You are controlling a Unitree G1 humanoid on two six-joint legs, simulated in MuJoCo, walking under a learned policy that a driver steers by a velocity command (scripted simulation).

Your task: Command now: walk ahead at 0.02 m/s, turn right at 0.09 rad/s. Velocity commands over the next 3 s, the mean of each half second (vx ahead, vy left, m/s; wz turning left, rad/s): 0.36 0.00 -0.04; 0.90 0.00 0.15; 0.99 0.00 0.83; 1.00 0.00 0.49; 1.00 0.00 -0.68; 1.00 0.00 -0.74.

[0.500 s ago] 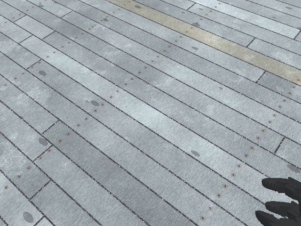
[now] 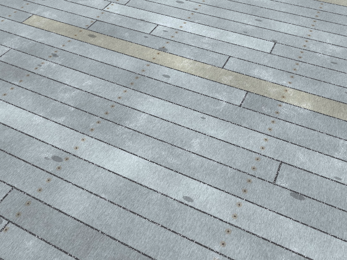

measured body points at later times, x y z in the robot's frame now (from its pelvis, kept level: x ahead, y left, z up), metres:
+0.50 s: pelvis +0.13 +0.05 -0.01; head +0.15 +0.07 +0.44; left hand +0.14 +0.34 -0.14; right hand +0.31 -0.22 -0.08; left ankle +0.18 +0.17 -0.73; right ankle -0.01 -0.12 -0.72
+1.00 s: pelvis +0.50 +0.05 -0.03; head +0.55 +0.06 +0.41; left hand +0.76 +0.28 -0.08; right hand +0.42 -0.21 -0.16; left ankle +0.20 +0.17 -0.70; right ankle +0.67 -0.06 -0.73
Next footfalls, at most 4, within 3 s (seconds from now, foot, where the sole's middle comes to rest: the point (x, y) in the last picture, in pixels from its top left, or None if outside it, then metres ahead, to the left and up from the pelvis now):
0.48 left None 0.22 0.17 -0.77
0.96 right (197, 207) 0.71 -0.06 -0.77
1.44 left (115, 150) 1.02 0.31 -0.77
1.92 right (96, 87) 1.48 0.46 -0.77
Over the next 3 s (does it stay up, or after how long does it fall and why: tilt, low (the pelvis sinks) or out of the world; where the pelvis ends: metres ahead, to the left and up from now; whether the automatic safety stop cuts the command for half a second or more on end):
stays up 2.09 0.80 0.00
